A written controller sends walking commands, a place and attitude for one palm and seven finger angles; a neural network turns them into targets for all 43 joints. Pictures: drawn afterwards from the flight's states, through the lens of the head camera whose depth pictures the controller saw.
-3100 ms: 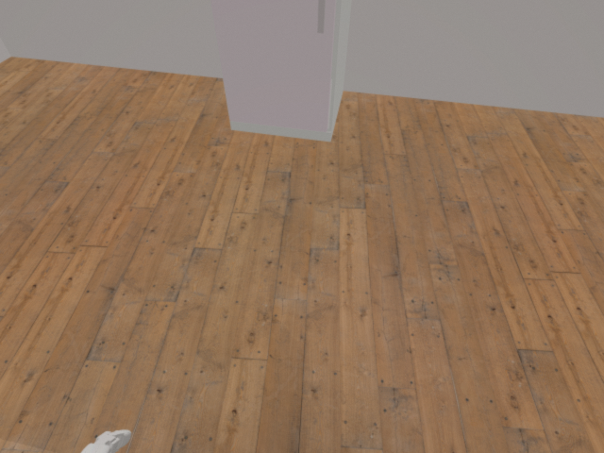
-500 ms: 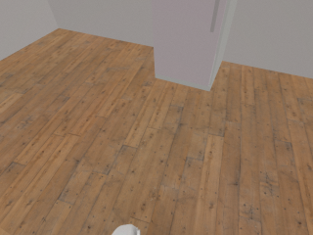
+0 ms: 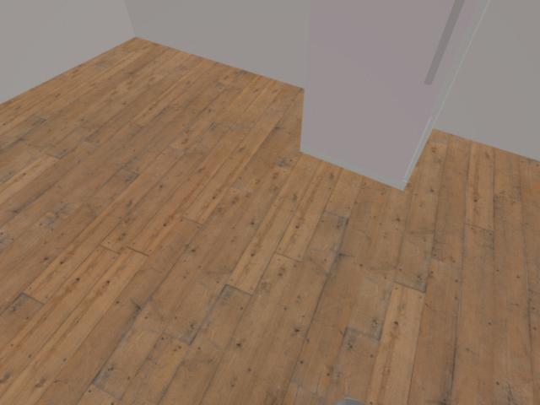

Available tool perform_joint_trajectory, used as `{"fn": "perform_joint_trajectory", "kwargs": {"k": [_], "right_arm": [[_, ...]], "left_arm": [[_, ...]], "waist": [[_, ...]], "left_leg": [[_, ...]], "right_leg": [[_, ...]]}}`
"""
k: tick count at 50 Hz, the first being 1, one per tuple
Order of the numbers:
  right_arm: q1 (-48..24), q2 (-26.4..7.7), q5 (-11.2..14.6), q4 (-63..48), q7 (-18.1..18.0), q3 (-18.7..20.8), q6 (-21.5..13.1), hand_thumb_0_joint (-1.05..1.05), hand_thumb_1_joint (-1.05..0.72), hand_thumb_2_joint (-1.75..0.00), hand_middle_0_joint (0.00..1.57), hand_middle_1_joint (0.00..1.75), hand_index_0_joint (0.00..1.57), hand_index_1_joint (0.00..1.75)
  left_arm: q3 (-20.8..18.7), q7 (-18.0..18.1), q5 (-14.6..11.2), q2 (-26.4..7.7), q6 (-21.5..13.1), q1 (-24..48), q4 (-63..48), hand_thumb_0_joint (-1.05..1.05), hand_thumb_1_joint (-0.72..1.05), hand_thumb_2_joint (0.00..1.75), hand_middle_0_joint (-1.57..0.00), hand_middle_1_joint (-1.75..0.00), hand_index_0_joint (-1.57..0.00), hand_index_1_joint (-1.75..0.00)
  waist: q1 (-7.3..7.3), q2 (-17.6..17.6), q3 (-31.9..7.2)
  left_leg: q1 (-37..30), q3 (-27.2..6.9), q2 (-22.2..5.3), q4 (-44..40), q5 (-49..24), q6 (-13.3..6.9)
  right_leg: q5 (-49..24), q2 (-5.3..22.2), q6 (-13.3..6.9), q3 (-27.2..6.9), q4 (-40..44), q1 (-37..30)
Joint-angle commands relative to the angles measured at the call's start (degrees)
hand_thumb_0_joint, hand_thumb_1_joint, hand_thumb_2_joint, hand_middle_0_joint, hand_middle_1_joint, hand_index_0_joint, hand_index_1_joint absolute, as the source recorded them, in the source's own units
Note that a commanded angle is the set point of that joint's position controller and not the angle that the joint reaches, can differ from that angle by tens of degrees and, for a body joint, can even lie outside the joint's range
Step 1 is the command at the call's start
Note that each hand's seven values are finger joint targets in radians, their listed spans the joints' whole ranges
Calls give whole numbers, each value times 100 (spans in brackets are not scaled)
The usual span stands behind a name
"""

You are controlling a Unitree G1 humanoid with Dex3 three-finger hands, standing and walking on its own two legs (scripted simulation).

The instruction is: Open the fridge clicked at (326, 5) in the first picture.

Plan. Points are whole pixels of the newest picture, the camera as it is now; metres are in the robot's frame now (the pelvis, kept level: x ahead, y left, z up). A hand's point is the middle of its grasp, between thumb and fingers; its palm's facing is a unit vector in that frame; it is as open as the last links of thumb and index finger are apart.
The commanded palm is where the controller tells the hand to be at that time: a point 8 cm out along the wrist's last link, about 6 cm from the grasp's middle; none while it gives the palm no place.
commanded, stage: walk to a spot facing it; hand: right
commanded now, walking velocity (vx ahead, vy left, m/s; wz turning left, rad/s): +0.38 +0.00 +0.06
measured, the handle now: (456, 11) +1.20 -0.46 +0.08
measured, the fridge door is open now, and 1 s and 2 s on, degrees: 0 0 0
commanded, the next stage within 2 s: turn to face it in 0.90 s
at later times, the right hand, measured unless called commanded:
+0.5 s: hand (401, 323) +0.32 -0.22 -0.17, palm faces -0.07 +0.99 -0.15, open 7.3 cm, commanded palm none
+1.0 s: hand (368, 246) +0.50 -0.18 -0.18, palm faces -0.04 +0.99 -0.17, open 7.3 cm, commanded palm none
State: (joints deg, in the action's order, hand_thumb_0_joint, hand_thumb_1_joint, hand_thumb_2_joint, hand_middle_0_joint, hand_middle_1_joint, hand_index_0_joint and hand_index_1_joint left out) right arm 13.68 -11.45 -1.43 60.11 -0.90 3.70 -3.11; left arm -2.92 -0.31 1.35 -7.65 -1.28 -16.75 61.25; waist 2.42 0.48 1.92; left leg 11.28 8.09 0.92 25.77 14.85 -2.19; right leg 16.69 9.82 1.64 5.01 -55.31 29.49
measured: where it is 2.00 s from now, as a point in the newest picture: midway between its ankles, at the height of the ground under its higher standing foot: (283, 307)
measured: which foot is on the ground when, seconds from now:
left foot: down 0.00-0.14, up 0.16-0.62, down 0.64-1.00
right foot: up 0.00-0.12, down 0.14-0.64, up 0.66-1.00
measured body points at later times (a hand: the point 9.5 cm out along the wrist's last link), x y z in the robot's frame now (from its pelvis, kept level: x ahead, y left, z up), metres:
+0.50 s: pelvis +0.24 -0.05 +0.01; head +0.26 -0.06 +0.46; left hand +0.15 +0.14 -0.15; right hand +0.32 -0.27 -0.15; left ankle +0.34 +0.11 -0.68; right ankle +0.15 -0.14 -0.74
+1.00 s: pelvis +0.48 +0.00 +0.00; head +0.49 -0.01 +0.45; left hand +0.55 +0.25 -0.14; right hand +0.50 -0.23 -0.16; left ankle +0.42 +0.09 -0.74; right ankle +0.60 -0.12 -0.71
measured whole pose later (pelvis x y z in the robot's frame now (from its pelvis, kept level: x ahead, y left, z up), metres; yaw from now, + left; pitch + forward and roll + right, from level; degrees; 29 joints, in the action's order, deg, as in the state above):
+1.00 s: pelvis +0.48 +0.00 +0.00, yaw +6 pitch -1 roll +2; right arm 17.5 -9.4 -1.6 63.2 -0.4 2.4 -3.7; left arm -3.3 -1.1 1.3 -10.3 -1.7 -8.7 57.9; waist -0.7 0.7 1.1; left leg 5.3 9.9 0.2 23.9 17.6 -1.2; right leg 12.5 8.7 1.7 6.6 -41.4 28.5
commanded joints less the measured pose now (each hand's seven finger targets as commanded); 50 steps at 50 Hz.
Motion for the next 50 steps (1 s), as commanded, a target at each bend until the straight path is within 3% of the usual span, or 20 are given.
{"fn": "perform_joint_trajectory", "kwargs": {"k": [1,4,6,7,8,10,11,14,17,25,28,30,31,32,33,36,38,40,47,50], "right_arm": [[288,-729,-13,-126,78,90,-131,0,-90,-90,20,30,20,30],[340,-817,-3,-58,99,111,-76,0,-90,-90,20,30,20,30],[325,-645,16,-83,121,96,-40,0,-90,-90,20,30,20,30],[465,-249,70,-214,164,39,-27,0,-90,-90,20,30,20,30],[187,-271,48,-392,139,-6,-43,0,-90,-90,20,30,20,30],[-225,-408,26,-350,186,52,-46,0,-90,-90,20,30,20,30],[-137,-311,-11,-229,226,56,-18,0,-90,-90,20,30,20,30],[237,-92,-40,-82,231,29,155,0,-90,-90,20,30,20,30],[145,-19,-39,-137,239,45,240,0,-90,-90,20,30,20,30],[-1096,107,-13,-570,251,-10,179,0,-90,-90,20,30,20,30],[-657,0,-22,-479,242,36,116,0,-90,-90,20,30,20,30],[769,-274,-59,-54,191,137,12,0,-90,-90,20,30,20,30],[1579,-788,-99,187,128,279,-69,0,-90,-90,20,30,20,30],[2008,-1375,-20,270,71,387,-69,0,-90,-90,20,30,20,30],[1694,-1497,93,203,53,404,-37,0,-90,-90,20,30,20,30],[357,-543,51,-127,2,118,-75,0,-90,-90,20,30,20,30],[222,-365,2,-91,2,33,-141,0,-90,-90,20,30,20,30],[255,-312,-29,-59,-5,31,-177,0,-90,-90,20,30,20,30],[611,-604,8,102,37,26,-188,0,-90,-90,20,30,20,30],[691,-630,11,182,21,25,-139,0,-90,-90,20,30,20,30]], "left_arm": [[-16,-124,-10,-248,-143,-51,-355,0,90,90,-20,-30,-20,-30],[-66,-127,-8,-486,-215,-10,-361,0,90,90,-20,-30,-20,-30],[-152,-60,29,-886,-281,-922,-82,0,90,90,-20,-30,-20,-30],[-298,0,125,-1553,-324,-1618,69,0,90,90,-20,-30,-20,-30],[-310,58,114,-1754,-301,-2038,218,0,90,90,-20,-30,-20,-30],[-152,129,42,-1240,-297,-1151,-12,0,90,90,-20,-30,-20,-30],[-87,134,61,-1043,-355,-836,-93,0,90,90,-20,-30,-20,-30],[-30,160,3,-806,-441,-576,-82,0,90,90,-20,-30,-20,-30],[-25,172,-31,-711,-463,-721,31,0,90,90,-20,-30,-20,-30],[-78,150,29,-587,-370,-1331,396,0,90,90,-20,-30,-20,-30],[-110,165,28,-748,-343,-1187,440,0,90,90,-20,-30,-20,-30],[-126,149,-14,-852,-319,-977,411,0,90,90,-20,-30,-20,-30],[-103,78,-82,-675,-328,-1088,347,0,90,90,-20,-30,-20,-30],[-23,79,-141,-264,-353,-1191,138,0,90,90,-20,-30,-20,-30],[-45,82,-161,-378,-310,-785,6,0,90,90,-20,-30,-20,-30],[-67,58,-12,-301,-209,-255,-62,0,90,90,-20,-30,-20,-30],[-28,41,17,-171,-78,-621,55,0,90,90,-20,-30,-20,-30],[-37,10,22,-92,-11,-685,28,0,90,90,-20,-30,-20,-30],[10,-138,-9,-287,-121,619,-536,0,90,90,-20,-30,-20,-30],[-6,-121,-18,-409,-162,702,-568,0,90,90,-20,-30,-20,-30]], "waist": [[-173,-701,157],[-73,-535,271],[363,328,-23],[547,1863,-336],[685,2540,-508],[329,799,185],[155,429,272],[-175,582,206],[-251,564,315],[98,606,732],[-193,614,474],[-874,308,-304],[-1163,-466,-1003],[-1064,-1605,-1479],[-1029,-1206,-1346],[-429,-262,81],[-130,-363,85],[-25,-458,87],[-343,-543,257],[-288,-494,342]], "left_leg": [[392,-1055,-1497,-1293,30,-674],[421,-1039,-1453,-966,250,-540],[989,-585,-972,624,-261,-277],[1994,5,-277,2574,613,54],[2709,-355,11,4083,1811,100],[3057,-807,-646,4895,867,39],[2896,-856,-781,4807,473,102],[2433,-737,-820,4438,-67,253],[2725,-602,-847,4030,-433,350],[2375,-44,-666,1518,-614,186],[1539,148,-346,1143,-315,-72],[-339,277,-54,575,-577,-257],[-1907,-841,-987,408,-527,-561],[-2790,-3530,-2532,-298,-1069,-1272],[-2277,-3849,-2755,-906,-296,-1435],[143,-2308,-2145,-1331,391,-833],[669,-1482,-1857,-1446,-159,-667],[834,-1168,-1712,-1489,-410,-663],[-78,-816,-1654,-1248,-1124,-609],[-241,-772,-1623,-885,-1657,-488]], "right_leg": [[-236,-78,20,153,1275,-522],[-399,-281,-23,435,1964,-1190],[-126,-252,-134,215,2682,-2734],[437,1091,-590,-1709,3522,-3563],[487,1803,-831,-3009,4348,-3803],[260,1765,-1013,-2422,4327,-2883],[-178,1510,-870,-1756,4345,-2602],[-1228,961,-677,-411,4395,-2269],[-1735,812,-684,42,4516,-2489],[-2355,856,-754,545,4418,-2981],[-3782,924,-706,766,3654,-3159],[-4457,665,-470,985,1803,-2766],[-2947,281,-271,1083,102,-1470],[1398,-678,-37,724,-1855,90],[1473,-495,-179,-92,-2634,447],[172,140,-178,-436,-2171,347],[49,154,-71,-288,-1501,-46],[-23,130,5,-185,-880,-184],[-480,-119,35,181,1409,-203],[-503,-299,-44,339,1994,-721]]}}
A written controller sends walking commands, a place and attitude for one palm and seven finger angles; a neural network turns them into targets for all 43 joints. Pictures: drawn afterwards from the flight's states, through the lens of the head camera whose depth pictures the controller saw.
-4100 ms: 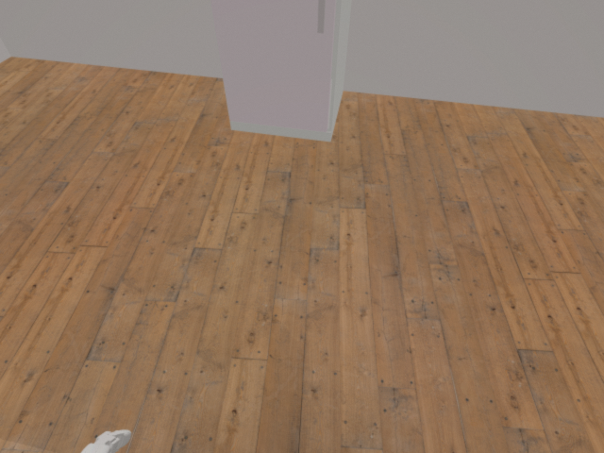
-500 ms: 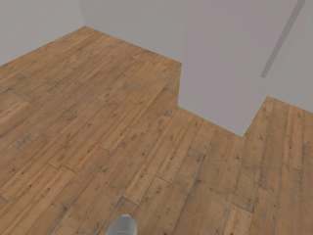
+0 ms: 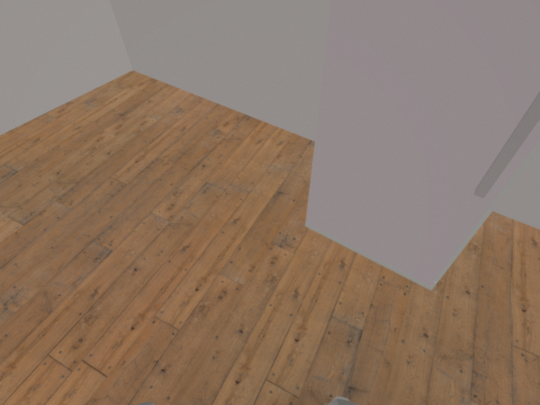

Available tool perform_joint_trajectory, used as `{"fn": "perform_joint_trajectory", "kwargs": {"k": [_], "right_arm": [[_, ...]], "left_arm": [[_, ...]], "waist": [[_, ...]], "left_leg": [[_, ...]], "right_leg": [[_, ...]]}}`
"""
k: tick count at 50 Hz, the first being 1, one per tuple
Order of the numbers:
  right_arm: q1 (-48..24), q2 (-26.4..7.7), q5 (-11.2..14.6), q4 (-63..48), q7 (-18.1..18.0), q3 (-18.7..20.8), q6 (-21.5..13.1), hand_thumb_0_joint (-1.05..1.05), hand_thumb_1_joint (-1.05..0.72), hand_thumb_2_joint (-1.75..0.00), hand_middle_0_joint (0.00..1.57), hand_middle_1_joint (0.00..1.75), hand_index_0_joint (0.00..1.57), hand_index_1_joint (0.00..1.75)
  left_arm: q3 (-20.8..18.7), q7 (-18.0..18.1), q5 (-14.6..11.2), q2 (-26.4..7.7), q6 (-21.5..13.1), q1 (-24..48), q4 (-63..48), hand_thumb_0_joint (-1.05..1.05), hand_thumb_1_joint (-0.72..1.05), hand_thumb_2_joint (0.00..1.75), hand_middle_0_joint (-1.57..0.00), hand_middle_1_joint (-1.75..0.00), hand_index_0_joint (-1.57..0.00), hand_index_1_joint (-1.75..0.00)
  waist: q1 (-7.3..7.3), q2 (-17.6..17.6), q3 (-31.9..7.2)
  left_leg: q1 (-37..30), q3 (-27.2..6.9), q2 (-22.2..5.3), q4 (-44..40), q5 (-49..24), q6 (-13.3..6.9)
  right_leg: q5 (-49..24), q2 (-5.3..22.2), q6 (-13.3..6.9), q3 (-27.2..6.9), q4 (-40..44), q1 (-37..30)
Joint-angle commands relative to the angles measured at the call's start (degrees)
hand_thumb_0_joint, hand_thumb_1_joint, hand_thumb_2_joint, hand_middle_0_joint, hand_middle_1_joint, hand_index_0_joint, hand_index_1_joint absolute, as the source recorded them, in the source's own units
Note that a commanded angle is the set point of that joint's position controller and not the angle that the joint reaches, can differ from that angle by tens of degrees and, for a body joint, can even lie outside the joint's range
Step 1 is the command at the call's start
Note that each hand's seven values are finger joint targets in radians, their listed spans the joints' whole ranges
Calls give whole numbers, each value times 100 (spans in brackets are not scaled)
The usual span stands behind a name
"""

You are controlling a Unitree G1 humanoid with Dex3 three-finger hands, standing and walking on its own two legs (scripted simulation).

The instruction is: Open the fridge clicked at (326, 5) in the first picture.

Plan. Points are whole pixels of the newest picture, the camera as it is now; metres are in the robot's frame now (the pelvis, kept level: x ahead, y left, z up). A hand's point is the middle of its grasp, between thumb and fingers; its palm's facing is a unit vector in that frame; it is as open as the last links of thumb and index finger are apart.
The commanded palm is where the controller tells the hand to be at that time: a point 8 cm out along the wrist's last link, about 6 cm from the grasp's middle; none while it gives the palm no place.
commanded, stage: turn to face it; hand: right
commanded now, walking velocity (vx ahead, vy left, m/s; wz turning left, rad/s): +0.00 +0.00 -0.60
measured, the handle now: (531, 114) +0.68 -0.53 +0.08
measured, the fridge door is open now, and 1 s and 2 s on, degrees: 0 0 0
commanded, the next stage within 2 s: take the last steps up to it in 0.98 s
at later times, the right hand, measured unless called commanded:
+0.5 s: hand (409, 390) +0.19 -0.22 -0.15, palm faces +0.21 +0.94 -0.26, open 7.4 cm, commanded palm none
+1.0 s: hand out of the picture +0.02 -0.19 -0.18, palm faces +0.51 +0.82 -0.26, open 7.4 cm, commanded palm none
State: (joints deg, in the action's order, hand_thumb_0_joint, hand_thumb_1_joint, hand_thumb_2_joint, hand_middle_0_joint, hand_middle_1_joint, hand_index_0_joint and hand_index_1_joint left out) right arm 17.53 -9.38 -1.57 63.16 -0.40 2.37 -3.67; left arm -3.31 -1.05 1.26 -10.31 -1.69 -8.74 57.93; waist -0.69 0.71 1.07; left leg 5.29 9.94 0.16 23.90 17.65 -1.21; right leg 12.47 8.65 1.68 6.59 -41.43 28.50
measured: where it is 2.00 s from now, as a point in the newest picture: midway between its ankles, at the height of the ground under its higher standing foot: outside the picture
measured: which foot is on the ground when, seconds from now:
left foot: down 0.00-0.08, up 0.10-0.52, down 0.54-0.98, up 1.00-1.00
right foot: up 0.00-0.04, down 0.06-0.54, up 0.56-0.96, down 0.98-1.00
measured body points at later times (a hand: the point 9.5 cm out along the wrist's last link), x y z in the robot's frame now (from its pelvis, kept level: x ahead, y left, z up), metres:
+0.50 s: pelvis +0.11 -0.01 +0.00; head +0.14 +0.00 +0.45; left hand +0.18 +0.23 -0.16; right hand +0.18 -0.27 -0.13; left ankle +0.15 +0.12 -0.72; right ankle +0.14 -0.12 -0.74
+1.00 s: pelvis +0.10 +0.00 -0.01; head +0.13 -0.03 +0.44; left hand +0.34 +0.17 -0.14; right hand -0.01 -0.24 -0.16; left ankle +0.16 +0.11 -0.73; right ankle +0.04 -0.09 -0.74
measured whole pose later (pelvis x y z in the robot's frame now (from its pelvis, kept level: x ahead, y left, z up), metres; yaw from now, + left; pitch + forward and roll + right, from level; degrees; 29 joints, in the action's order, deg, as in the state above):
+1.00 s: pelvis +0.10 +0.00 -0.01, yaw -29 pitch +0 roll +0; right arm 15.5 -13.6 -1.4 55.3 -1.1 3.1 2.1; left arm -3.4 -0.8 0.8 -14.1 2.5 -5.2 52.6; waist -1.7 -1.7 5.0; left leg 16.7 14.4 -9.6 38.5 20.7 2.0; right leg 17.7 2.1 1.0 5.4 -32.6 14.0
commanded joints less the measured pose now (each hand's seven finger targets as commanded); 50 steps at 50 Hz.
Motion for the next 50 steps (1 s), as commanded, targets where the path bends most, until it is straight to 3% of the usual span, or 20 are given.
{"fn": "perform_joint_trajectory", "kwargs": {"k": [1,2,3,4,5,8,11,20,23,25,26,27,28,30,33,43,47,48,49,50], "right_arm": [[230,-861,47,-135,-44,172,-66,0,-90,-90,20,30,20,30],[258,-823,73,-136,-56,152,-43,0,-90,-90,20,30,20,30],[436,-625,99,-185,-61,121,-19,0,-90,-90,20,30,20,30],[565,-366,150,-309,-46,62,-15,0,-90,-90,20,30,20,30],[266,-499,103,-436,-117,38,42,0,-90,-90,20,30,20,30],[-265,-449,65,-541,-53,118,115,0,-90,-90,20,30,20,30],[89,-387,74,-521,-44,168,294,0,-90,-90,20,30,20,30],[-813,-502,78,-1260,-95,261,460,0,-90,-90,20,30,20,30],[-631,-537,117,-1352,-119,259,435,0,-90,-90,20,30,20,30],[-266,-717,117,-1318,-147,285,367,0,-90,-90,20,30,20,30],[-136,-1096,51,-1351,-187,345,305,0,-90,-90,20,30,20,30],[-130,-1601,-15,-1440,-208,417,300,0,-90,-90,20,30,20,30],[-279,-1565,45,-1553,-208,409,308,0,-90,-90,20,30,20,30],[-997,-1186,52,-1721,-223,308,344,0,-90,-90,20,30,20,30],[-915,-987,36,-1687,-191,225,270,0,-90,-90,20,30,20,30],[-135,-1486,-39,-1263,-137,328,344,0,-90,-90,20,30,20,30],[-277,-1463,30,-1147,-119,345,395,0,-90,-90,20,30,20,30],[-231,-1285,79,-1199,-99,322,422,0,-90,-90,20,30,20,30],[-254,-907,101,-1404,-60,222,444,0,-90,-90,20,30,20,30],[-687,-897,46,-1554,-86,127,502,0,-90,-90,20,30,20,30]], "left_arm": [[26,-18,3,-225,-134,-412,-122,0,90,90,-20,-30,-20,-30],[-3,12,23,-406,-155,-921,56,0,90,90,-20,-30,-20,-30],[-92,73,74,-864,-193,-1523,178,0,90,90,-20,-30,-20,-30],[-194,113,56,-1381,-140,-1909,227,0,90,90,-20,-30,-20,-30],[-145,179,3,-1397,-78,-1887,258,0,90,90,-20,-30,-20,-30],[-34,220,-10,-860,-98,-822,-77,0,90,90,-20,-30,-20,-30],[-41,200,-29,-851,-71,-422,-244,0,90,90,-20,-30,-20,-30],[-276,144,34,-1083,174,-527,-473,0,90,90,-20,-30,-20,-30],[-336,138,37,-1181,236,-382,-581,0,90,90,-20,-30,-20,-30],[-365,110,-22,-1132,268,-185,-702,0,90,90,-20,-30,-20,-30],[-328,73,-74,-840,263,-311,-767,0,90,90,-20,-30,-20,-30],[-265,55,-66,-508,262,-342,-942,0,90,90,-20,-30,-20,-30],[-341,70,4,-828,349,-321,-914,0,90,90,-20,-30,-20,-30],[-354,8,17,-738,479,-395,-755,0,90,90,-20,-30,-20,-30],[-275,-37,17,-648,493,-477,-683,0,90,90,-20,-30,-20,-30],[-83,-11,-69,-608,439,370,-909,0,90,90,-20,-30,-20,-30],[-70,26,-63,-765,329,-101,-762,0,90,90,-20,-30,-20,-30],[-156,39,-30,-1148,263,-321,-722,0,90,90,-20,-30,-20,-30],[-276,61,10,-1725,243,-497,-740,0,90,90,-20,-30,-20,-30],[-276,107,-14,-1868,302,-683,-664,0,90,90,-20,-30,-20,-30]], "waist": [[209,-377,321],[393,-134,-3],[561,639,-530],[592,1829,-882],[603,1870,-1001],[242,655,44],[-7,641,-340],[231,578,-325],[115,770,-449],[-121,486,-460],[-163,-508,-567],[-185,-1962,-483],[-162,-1568,-424],[225,-891,130],[207,-1002,45],[-219,-1345,-251],[86,-1069,-506],[221,-191,-771],[326,1464,-741],[488,1265,-518]], "left_leg": [[310,-632,-1409,-237,-2372,-442],[389,-299,-1181,612,-2672,-232],[1134,-3,-781,1857,-1840,88],[2079,148,-183,3411,1420,307],[2229,-486,-233,4270,2028,272],[2497,-870,-684,4371,1129,387],[2011,-774,-612,3912,529,511],[1940,-788,-383,2436,561,603],[1311,-769,-195,1553,420,538],[267,-772,-258,149,-525,505],[-510,-1620,-1188,-659,-578,262],[-589,-2870,-2693,-897,-1385,-403],[228,-2782,-2929,-937,-1221,-736],[988,-1959,-2309,-884,-940,-559],[591,-1003,-1892,-542,-2023,-467],[-102,-701,-2102,-112,-3143,-649],[298,-284,-1870,672,-2850,-152],[1015,-14,-1576,1430,-1951,169],[2470,136,-875,2458,999,565],[2494,-360,-760,3216,1932,549]], "right_leg": [[-325,-321,-78,281,960,-1108],[-862,-374,-152,231,1319,-1899],[-2186,396,-521,-736,1474,-3075],[-3600,1584,-1243,-2194,1811,-3723],[-3329,1743,-1472,-2568,2064,-3391],[-2529,1164,-1266,-1929,2348,-1877],[-2256,673,-1029,-1290,2454,-1563],[-1229,544,-1175,-2088,2373,-1533],[-1595,429,-1113,-2293,2047,-1403],[-1343,87,-772,-2119,1486,-764],[-312,-423,-377,-1630,656,4],[1931,-1239,63,-611,-713,806],[2090,-930,33,-946,-1846,578],[1362,-682,85,-908,-2848,512],[908,-599,248,-649,-2820,456],[1430,-691,197,-130,-450,-433],[130,-693,37,25,1593,-1789],[-992,-99,-172,-543,2029,-2757],[-3054,1315,-887,-2240,2067,-3354],[-3698,1684,-1359,-2236,2106,-2841]]}}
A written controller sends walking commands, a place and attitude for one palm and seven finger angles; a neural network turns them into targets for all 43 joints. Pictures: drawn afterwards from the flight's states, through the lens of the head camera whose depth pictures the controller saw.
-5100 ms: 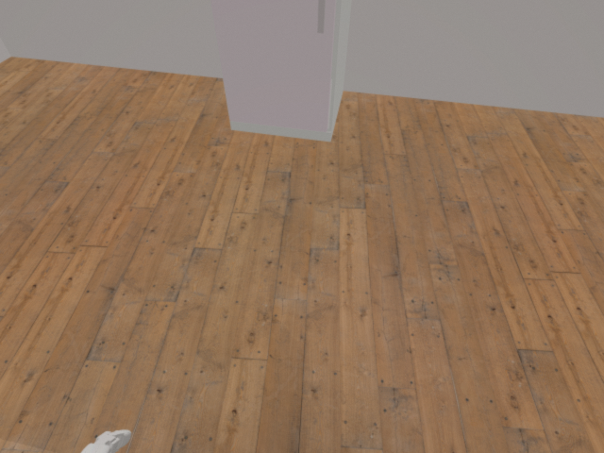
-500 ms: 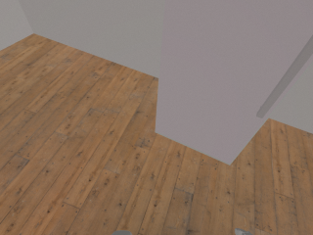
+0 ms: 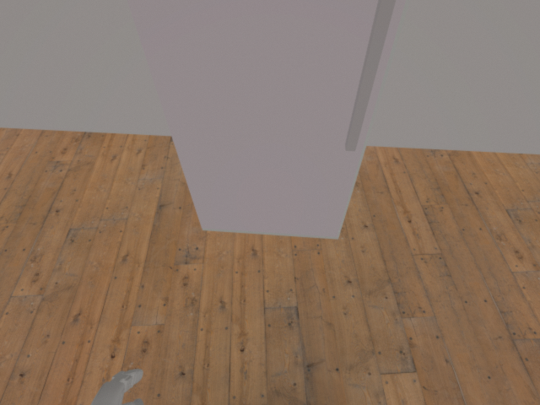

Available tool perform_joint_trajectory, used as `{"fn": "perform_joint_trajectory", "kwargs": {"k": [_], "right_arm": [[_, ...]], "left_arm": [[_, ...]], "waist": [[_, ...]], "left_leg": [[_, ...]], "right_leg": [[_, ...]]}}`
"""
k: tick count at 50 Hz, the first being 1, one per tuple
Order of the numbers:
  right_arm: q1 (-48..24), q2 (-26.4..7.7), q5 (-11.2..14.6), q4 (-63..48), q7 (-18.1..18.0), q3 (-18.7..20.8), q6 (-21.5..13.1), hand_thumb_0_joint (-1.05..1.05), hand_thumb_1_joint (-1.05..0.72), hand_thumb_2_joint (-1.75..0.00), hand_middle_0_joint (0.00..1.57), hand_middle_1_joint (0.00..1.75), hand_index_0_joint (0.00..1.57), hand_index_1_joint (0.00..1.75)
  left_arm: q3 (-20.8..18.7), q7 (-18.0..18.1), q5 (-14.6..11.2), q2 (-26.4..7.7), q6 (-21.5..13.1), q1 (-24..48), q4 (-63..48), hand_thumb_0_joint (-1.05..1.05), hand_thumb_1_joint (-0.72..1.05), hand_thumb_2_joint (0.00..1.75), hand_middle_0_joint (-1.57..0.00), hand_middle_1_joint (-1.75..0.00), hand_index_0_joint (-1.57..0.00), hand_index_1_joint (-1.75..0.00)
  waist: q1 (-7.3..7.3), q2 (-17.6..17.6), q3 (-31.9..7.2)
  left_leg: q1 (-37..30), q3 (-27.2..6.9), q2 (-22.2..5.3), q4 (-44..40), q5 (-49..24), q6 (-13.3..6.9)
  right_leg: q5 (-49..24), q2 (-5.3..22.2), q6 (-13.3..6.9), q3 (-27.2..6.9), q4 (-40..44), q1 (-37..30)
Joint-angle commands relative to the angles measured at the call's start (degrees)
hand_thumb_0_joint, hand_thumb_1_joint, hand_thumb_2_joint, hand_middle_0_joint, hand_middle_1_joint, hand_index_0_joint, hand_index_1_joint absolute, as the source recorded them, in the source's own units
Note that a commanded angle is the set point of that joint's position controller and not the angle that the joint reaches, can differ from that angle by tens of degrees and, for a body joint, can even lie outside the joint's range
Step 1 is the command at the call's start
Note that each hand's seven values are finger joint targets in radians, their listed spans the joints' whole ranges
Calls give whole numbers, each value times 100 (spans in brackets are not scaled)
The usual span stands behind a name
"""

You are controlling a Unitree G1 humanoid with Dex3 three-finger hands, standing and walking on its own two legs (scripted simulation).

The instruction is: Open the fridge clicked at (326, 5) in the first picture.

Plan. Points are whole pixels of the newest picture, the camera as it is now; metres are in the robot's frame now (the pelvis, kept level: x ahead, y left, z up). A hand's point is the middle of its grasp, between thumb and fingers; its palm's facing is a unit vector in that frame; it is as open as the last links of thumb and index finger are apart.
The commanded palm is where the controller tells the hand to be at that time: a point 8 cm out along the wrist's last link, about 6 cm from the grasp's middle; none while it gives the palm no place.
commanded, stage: take the last steps up to it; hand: right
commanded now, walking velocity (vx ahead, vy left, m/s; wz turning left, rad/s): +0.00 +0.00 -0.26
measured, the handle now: (368, 63) +0.75 -0.19 +0.10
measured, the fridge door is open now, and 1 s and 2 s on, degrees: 0 0 0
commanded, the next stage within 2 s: come to a stop and stand still in 1.06 s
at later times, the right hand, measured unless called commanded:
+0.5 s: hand out of the picture +0.01 -0.16 -0.15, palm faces +0.16 +0.97 -0.20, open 7.3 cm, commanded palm none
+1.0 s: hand (434, 390) +0.18 -0.26 -0.16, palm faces +0.14 +0.97 -0.18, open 7.4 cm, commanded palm none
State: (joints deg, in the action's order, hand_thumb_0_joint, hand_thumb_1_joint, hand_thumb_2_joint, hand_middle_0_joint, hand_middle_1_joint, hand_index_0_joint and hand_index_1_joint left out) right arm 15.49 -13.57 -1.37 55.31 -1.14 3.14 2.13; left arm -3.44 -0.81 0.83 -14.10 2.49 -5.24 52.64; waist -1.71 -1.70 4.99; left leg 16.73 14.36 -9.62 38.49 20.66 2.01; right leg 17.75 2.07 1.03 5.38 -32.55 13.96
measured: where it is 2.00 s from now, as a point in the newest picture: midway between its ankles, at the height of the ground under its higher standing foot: (300, 402)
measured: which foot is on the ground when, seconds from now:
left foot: up 0.00-0.34, down 0.36-0.78, up 0.80-1.00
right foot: down 0.00-0.36, up 0.38-0.76, down 0.78-1.00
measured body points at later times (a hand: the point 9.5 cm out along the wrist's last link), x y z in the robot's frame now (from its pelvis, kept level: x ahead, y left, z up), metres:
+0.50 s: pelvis +0.04 +0.01 +0.02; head +0.03 +0.03 +0.47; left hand +0.07 +0.25 -0.15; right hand +0.00 -0.21 -0.13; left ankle +0.01 +0.11 -0.73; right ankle +0.02 -0.12 -0.66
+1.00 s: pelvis +0.18 -0.08 +0.02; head +0.19 -0.10 +0.47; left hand +0.24 +0.15 -0.13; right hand +0.17 -0.32 -0.15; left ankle +0.18 +0.05 -0.65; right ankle +0.17 -0.16 -0.73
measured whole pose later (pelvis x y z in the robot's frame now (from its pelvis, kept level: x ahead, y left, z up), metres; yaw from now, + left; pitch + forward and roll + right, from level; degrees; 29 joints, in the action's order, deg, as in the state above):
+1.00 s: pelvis +0.18 -0.08 +0.02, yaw -5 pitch -1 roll +0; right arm 14.9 -10.6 -1.8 62.1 -0.5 3.4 -0.4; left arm -2.6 1.6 1.1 -8.3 -4.1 -13.6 60.4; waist -0.3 -2.3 2.2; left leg 27.2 3.9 -5.5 60.1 18.3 0.6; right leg 12.5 0.5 -3.8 11.1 -23.0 10.1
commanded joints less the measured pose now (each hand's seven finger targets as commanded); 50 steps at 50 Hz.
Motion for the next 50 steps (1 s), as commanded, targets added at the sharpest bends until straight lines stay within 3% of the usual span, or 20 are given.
{"fn": "perform_joint_trajectory", "kwargs": {"k": [1,5,11,15,16,17,18,19,20,22,25,33,35,37,38,39,40,43,46,50], "right_arm": [[-530,-449,30,-644,-53,83,-27,0,-90,-90,20,30,20,30],[-99,-479,63,-235,38,91,-31,0,-90,-90,20,30,20,30],[-326,-257,6,-219,135,-19,-146,0,-90,-90,20,30,20,30],[393,-139,-14,85,163,-40,-294,0,-90,-90,20,30,20,30],[790,-256,-37,228,141,-9,-354,0,-90,-90,20,30,20,30],[1171,-628,-97,332,80,74,-423,0,-90,-90,20,30,20,30],[1448,-1037,-57,311,43,155,-398,0,-90,-90,20,30,20,30],[1452,-978,-9,332,4,172,-463,0,-90,-90,20,30,20,30],[1195,-770,-8,336,-18,141,-479,0,-90,-90,20,30,20,30],[666,-359,-12,230,-12,34,-550,0,-90,-90,20,30,20,30],[815,-185,4,355,-7,-17,-645,0,-90,-90,20,30,20,30],[1292,-290,-29,825,-20,25,-650,0,-90,-90,20,30,20,30],[1210,-306,-27,873,-20,53,-612,0,-90,-90,20,30,20,30],[987,-255,4,848,-22,77,-568,0,-90,-90,20,30,20,30],[1105,-24,31,810,8,37,-553,0,-90,-90,20,30,20,30],[1272,305,85,693,54,-10,-538,0,-90,-90,20,30,20,30],[889,163,40,504,15,-23,-482,0,-90,-90,20,30,20,30],[226,224,-2,527,117,24,-496,0,-90,-90,20,30,20,30],[588,400,-31,643,119,6,-359,0,-90,-90,20,30,20,30],[217,313,-22,440,125,3,-280,0,-90,-90,20,30,20,30]], "left_arm": [[-221,160,42,-1290,-159,-942,-51,0,90,90,-20,-30,-20,-30],[-72,193,16,-854,-194,-162,-189,0,90,90,-20,-30,-20,-30],[-102,157,66,-791,-254,-671,100,0,90,90,-20,-30,-20,-30],[-86,144,38,-643,-266,-603,242,0,90,90,-20,-30,-20,-30],[-60,139,16,-475,-281,-581,268,0,90,90,-20,-30,-20,-30],[9,119,-42,-85,-318,-635,191,0,90,90,-20,-30,-20,-30],[27,54,-6,-25,-316,-223,-106,0,90,90,-20,-30,-20,-30],[-37,19,60,-289,-291,3,-157,0,90,90,-20,-30,-20,-30],[-85,-16,61,-316,-281,-24,-55,0,90,90,-20,-30,-20,-30],[-88,-73,82,-176,-277,-475,256,0,90,90,-20,-30,-20,-30],[-69,-97,56,82,-259,-702,419,0,90,90,-20,-30,-20,-30],[33,-137,15,298,-418,-110,253,0,90,90,-20,-30,-20,-30],[25,-119,10,256,-463,-281,303,0,90,90,-20,-30,-20,-30],[-22,-34,44,75,-545,-1242,614,0,90,90,-20,-30,-20,-30],[-118,44,92,-367,-597,-2064,851,0,90,90,-20,-30,-20,-30],[-262,126,113,-977,-604,-2659,994,0,90,90,-20,-30,-20,-30],[-251,188,67,-1018,-527,-2702,1027,0,90,90,-20,-30,-20,-30],[-52,220,60,-197,-614,-1649,783,0,90,90,-20,-30,-20,-30],[16,245,41,19,-717,-1374,730,0,90,90,-20,-30,-20,-30],[20,240,29,-21,-702,-1437,762,0,90,90,-20,-30,-20,-30]], "waist": [[516,1747,-927],[145,1003,-733],[353,1023,-314],[7,796,-165],[-186,358,-153],[-337,-825,-187],[-550,-1596,157],[-522,-1514,321],[-337,-1240,529],[30,-562,470],[95,-575,346],[-123,-647,229],[-17,-728,198],[463,-308,-118],[732,678,-730],[790,2176,-1149],[854,2134,-1123],[478,641,-39],[142,649,-248],[118,639,-146]], "left_leg": [[1405,-1162,246,2127,1475,227],[1074,-1197,363,2186,477,257],[738,-990,518,692,595,145],[-733,-772,793,-936,-161,42],[-1399,-989,628,-1500,-268,0],[-1980,-2409,-425,-2310,827,-338],[-1697,-3979,-1486,-3185,1860,-905],[-1205,-4408,-1574,-3489,2314,-1097],[-934,-4134,-1496,-3521,2352,-1081],[-692,-2784,-964,-3211,1059,-839],[-717,-1843,-643,-3142,-261,-762],[-1227,-1449,-694,-2682,-1543,-918],[-1093,-1391,-673,-2425,-1544,-886],[-533,-1023,-360,-1310,-1799,-692],[-25,-733,53,104,-1453,-496],[1214,-414,783,1764,962,-246],[1516,-1066,756,2788,1408,-332],[1742,-1363,204,3160,133,-322],[1168,-1269,189,2483,-216,-175],[1307,-1204,201,1559,-526,-85]], "right_leg": [[-4429,2047,-1285,-1970,1177,-1266],[-3369,1278,-1010,-1113,1218,-893],[-282,1262,-1107,-1628,1807,-671],[946,906,-843,-1578,1432,292],[1268,567,-624,-1283,809,803],[1368,-50,-337,-607,-595,1741],[1718,-271,-208,-345,-1750,2501],[1272,-19,-248,-740,-2361,2622],[863,137,-248,-752,-2758,2615],[-5,313,-144,-637,-2851,2249],[-539,343,-26,-355,-2586,1997],[-367,270,-94,121,-750,1545],[-333,199,-185,212,-369,1018],[-630,31,-239,295,392,-524],[-594,580,-407,-387,724,-1726],[-640,2003,-859,-2428,1379,-2498],[129,2302,-1076,-2866,1887,-2113],[-437,1901,-1081,-1832,2128,-658],[-1529,1539,-976,-858,2155,-344],[-2150,1474,-1079,-584,2184,-585]]}}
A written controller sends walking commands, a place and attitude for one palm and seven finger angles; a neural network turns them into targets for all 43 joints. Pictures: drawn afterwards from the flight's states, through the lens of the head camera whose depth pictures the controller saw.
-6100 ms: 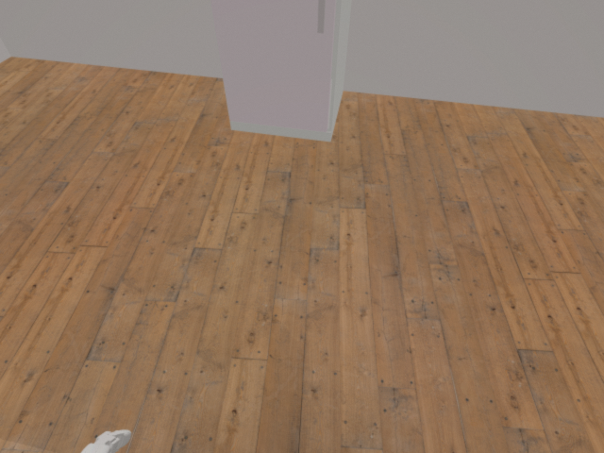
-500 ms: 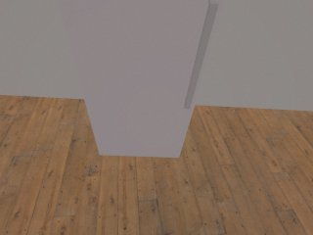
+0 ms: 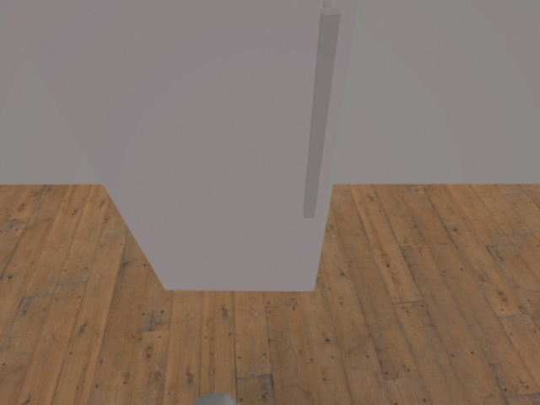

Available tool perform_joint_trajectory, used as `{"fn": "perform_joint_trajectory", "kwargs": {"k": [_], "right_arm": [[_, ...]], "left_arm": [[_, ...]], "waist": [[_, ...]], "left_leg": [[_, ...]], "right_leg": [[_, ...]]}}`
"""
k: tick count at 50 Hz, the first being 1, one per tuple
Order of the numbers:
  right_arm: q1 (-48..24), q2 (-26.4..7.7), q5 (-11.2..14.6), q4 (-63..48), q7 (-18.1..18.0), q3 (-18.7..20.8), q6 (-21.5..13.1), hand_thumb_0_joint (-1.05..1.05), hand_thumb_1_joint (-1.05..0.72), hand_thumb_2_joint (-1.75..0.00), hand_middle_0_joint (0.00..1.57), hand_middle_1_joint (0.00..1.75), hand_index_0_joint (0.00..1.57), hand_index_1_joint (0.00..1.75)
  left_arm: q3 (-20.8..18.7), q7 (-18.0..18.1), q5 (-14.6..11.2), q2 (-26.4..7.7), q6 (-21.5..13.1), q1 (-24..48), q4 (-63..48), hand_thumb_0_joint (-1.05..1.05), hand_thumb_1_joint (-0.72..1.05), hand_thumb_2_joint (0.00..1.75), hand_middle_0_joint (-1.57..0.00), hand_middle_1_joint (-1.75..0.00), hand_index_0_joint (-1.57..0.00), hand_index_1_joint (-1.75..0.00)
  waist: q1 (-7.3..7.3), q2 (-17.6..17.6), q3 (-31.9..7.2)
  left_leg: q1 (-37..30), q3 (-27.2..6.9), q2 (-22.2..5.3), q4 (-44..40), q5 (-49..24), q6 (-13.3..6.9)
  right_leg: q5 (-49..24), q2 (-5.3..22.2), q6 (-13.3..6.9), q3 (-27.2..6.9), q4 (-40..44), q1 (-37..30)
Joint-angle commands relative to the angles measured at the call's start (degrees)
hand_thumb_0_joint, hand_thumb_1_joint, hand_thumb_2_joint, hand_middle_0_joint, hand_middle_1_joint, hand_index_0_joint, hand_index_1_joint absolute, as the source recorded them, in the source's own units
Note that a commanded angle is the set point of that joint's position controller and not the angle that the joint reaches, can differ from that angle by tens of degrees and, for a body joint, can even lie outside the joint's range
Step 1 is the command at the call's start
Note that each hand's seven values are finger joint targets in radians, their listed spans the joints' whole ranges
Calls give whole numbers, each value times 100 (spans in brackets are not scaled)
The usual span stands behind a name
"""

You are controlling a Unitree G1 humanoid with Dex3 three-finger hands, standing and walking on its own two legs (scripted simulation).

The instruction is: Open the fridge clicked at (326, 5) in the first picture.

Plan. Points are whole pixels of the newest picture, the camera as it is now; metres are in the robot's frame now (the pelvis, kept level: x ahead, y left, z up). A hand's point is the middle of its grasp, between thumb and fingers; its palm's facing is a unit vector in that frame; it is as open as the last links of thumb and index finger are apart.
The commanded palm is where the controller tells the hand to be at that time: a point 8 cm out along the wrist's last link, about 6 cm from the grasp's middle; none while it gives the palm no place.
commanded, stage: take the last steps up to it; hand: right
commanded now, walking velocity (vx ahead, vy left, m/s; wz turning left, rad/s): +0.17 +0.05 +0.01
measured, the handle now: (315, 133) +0.58 -0.06 +0.08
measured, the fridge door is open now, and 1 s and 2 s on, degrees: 0 0 0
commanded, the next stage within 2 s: come to a stop and stand still in 0.06 s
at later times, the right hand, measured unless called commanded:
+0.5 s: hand (378, 404) +0.17 -0.17 -0.18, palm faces +0.04 +0.97 -0.22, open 7.2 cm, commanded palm none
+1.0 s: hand out of the picture +0.05 -0.22 -0.18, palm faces +0.00 +0.99 -0.17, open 7.4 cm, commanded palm none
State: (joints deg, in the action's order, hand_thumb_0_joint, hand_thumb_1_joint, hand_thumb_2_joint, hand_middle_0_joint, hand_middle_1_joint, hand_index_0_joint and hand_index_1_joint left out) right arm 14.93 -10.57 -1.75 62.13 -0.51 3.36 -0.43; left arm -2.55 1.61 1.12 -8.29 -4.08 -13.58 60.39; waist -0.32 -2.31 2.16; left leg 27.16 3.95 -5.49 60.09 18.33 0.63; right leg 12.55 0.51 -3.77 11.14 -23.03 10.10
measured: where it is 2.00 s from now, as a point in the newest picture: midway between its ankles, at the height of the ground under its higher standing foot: outside the picture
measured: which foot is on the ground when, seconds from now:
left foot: up 0.00-0.22, down 0.24-0.62, up 0.64-1.00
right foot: down 0.00-0.26, up 0.28-0.58, down 0.60-1.00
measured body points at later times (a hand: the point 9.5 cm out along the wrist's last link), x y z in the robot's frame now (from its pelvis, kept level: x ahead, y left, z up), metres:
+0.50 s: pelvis +0.08 +0.01 -0.01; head +0.11 +0.02 +0.44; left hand +0.10 +0.25 -0.17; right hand +0.17 -0.22 -0.16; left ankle +0.15 +0.13 -0.74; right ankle +0.05 -0.10 -0.70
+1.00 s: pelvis +0.06 -0.03 +0.01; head +0.08 -0.06 +0.46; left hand +0.06 +0.20 -0.13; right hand +0.05 -0.27 -0.17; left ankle +0.00 +0.13 -0.68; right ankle +0.07 -0.12 -0.74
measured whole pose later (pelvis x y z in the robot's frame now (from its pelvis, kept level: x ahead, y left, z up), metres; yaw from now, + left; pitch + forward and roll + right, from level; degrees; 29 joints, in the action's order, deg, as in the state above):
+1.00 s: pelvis +0.06 -0.03 +0.01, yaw +1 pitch +1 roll +2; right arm 16.4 -12.2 -1.3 63.3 -0.6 3.3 4.6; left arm -1.9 2.9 1.3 -7.4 -0.2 -16.0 61.2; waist 1.2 -2.3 1.9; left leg 18.8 -0.4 -1.9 48.7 22.5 3.7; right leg 9.8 1.7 -2.5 4.5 -19.7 10.7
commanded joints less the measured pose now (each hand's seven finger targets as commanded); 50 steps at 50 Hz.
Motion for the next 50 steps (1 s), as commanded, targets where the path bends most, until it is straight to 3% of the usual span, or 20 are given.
{"fn": "perform_joint_trajectory", "kwargs": {"k": [1,6,9,10,11,12,13,14,15,18,22,25,28,29,30,31,32,35,43,50], "right_arm": [[97,-16,19,-304,64,-21,-6,0,-90,-90,20,30,20,30],[-572,-63,29,-585,51,-42,-21,0,-90,-90,20,30,20,30],[-488,-68,24,-566,30,-60,-63,0,-90,-90,20,30,20,30],[-164,-141,33,-456,1,-57,-113,0,-90,-90,20,30,20,30],[324,-380,37,-288,-52,-28,-189,0,-90,-90,20,30,20,30],[562,-732,51,-167,-127,-6,-242,0,-90,-90,20,30,20,30],[609,-944,93,-153,-135,-15,-214,0,-90,-90,20,30,20,30],[455,-1069,100,-202,-159,33,-232,0,-90,-90,20,30,20,30],[287,-942,101,-267,-208,26,-191,0,-90,-90,20,30,20,30],[-196,-883,45,-451,-276,69,-49,0,-90,-90,20,30,20,30],[-477,-913,-2,-716,-277,179,65,0,-90,-90,20,30,20,30],[-674,-945,-46,-831,-256,194,113,0,-90,-90,20,30,20,30],[-767,-934,-1,-861,-210,174,174,0,-90,-90,20,30,20,30],[-681,-729,57,-855,-180,104,211,0,-90,-90,20,30,20,30],[-432,-316,113,-842,-141,7,237,0,-90,-90,20,30,20,30],[-430,-216,121,-894,-126,-14,249,0,-90,-90,20,30,20,30],[-601,-413,49,-798,-124,41,328,0,-90,-90,20,30,20,30],[-75,-531,31,-429,17,113,297,0,-90,-90,20,30,20,30],[84,-468,28,-382,15,97,326,0,-90,-90,20,30,20,30],[-187,-201,88,-294,0,-71,270,0,-90,-90,20,30,20,30]], "left_arm": [[-65,-10,8,-635,-32,-664,13,0,90,90,-20,-30,-20,-30],[-114,-33,59,-704,61,-829,137,0,90,90,-20,-30,-20,-30],[-99,-14,61,-686,135,-813,211,0,90,90,-20,-30,-20,-30],[-53,-6,35,-608,143,-771,248,0,90,90,-20,-30,-20,-30],[-11,-12,-7,-463,114,-819,266,0,90,90,-20,-30,-20,-30],[27,-25,-71,-260,119,-1013,250,0,90,90,-20,-30,-20,-30],[-16,-10,-106,-294,202,-1124,257,0,90,90,-20,-30,-20,-30],[-31,22,-132,-242,328,-1141,259,0,90,90,-20,-30,-20,-30],[-67,55,-145,-326,421,-960,218,0,90,90,-20,-30,-20,-30],[-81,40,-128,-247,578,-633,180,0,90,90,-20,-30,-20,-30],[-160,-45,-64,-273,727,-530,-67,0,90,90,-20,-30,-20,-30],[-155,-87,-65,-284,686,-537,-220,0,90,90,-20,-30,-20,-30],[-85,-96,-54,-286,546,-1006,-166,0,90,90,-20,-30,-20,-30],[-83,-94,-50,-423,479,-1083,-131,0,90,90,-20,-30,-20,-30],[-130,-77,9,-795,398,-909,-226,0,90,90,-20,-30,-20,-30],[-147,-44,61,-1150,410,-482,-487,0,90,90,-20,-30,-20,-30],[-160,14,91,-1205,393,-157,-522,0,90,90,-20,-30,-20,-30],[-49,96,47,-947,339,183,-532,0,90,90,-20,-30,-20,-30],[-140,210,24,-1012,294,-694,-185,0,90,90,-20,-30,-20,-30],[-153,141,29,-973,354,-701,85,0,90,90,-20,-30,-20,-30]], "waist": [[10,716,200],[158,727,394],[71,710,329],[-114,484,207],[-299,27,-206],[-213,-654,-691],[-108,-460,-630],[-111,-1133,-959],[-141,-1234,-802],[-80,-245,-546],[-28,-484,-446],[34,-835,-491],[284,-810,-578],[298,-184,-490],[235,1343,-352],[170,1949,97],[206,1900,397],[-90,817,512],[217,871,-196],[317,1294,-167]], "left_leg": [[204,-132,-194,-796,-379,69],[-88,65,-29,-1893,-329,17],[-815,244,181,-2649,-551,-41],[-1441,251,220,-3308,-1154,-35],[-2325,-143,-109,-3611,-2689,-58],[-3165,-1076,-1091,-3427,-4969,-413],[-3059,-1165,-1660,-3430,-6448,-898],[-2998,-1370,-1790,-3433,-7012,-1218],[-2629,-1381,-1827,-3509,-6967,-1334],[-2109,-1101,-1649,-3645,-5545,-1311],[-1354,-905,-1460,-3962,-3898,-1172],[-1161,-878,-1300,-4105,-2460,-1080],[-741,-705,-843,-3811,-604,-632],[-311,-516,-528,-3409,260,-369],[-13,-201,41,-2557,856,-21],[-171,-118,373,-1976,1054,126],[-264,-534,305,-1339,936,107],[21,-756,370,-512,77,141],[391,-696,316,-404,169,343],[-601,-267,274,-1958,702,227]], "right_leg": [[-1724,1607,-578,-1085,1232,-175],[-1867,1658,-553,-1053,963,-318],[-2019,1508,-378,-947,406,-216],[-2242,1293,-167,-820,-126,-83],[-1970,968,119,-628,-737,169],[-323,548,410,-403,-1245,789],[1653,180,542,-481,-1701,837],[2300,215,591,-637,-2336,836],[2404,268,593,-869,-2709,840],[2039,203,595,-1096,-3322,1063],[1568,124,666,-1030,-3423,1009],[1440,160,629,-973,-2732,782],[355,80,555,-728,-845,-158],[179,210,538,-921,-110,-561],[982,1223,301,-2325,906,-193],[1714,1987,-151,-3313,1586,902],[1895,2070,-189,-3466,1848,1286],[1277,1570,-47,-2566,1606,807],[-1750,1751,-335,-2037,920,-989],[-1436,1551,-436,-1981,831,-568]]}}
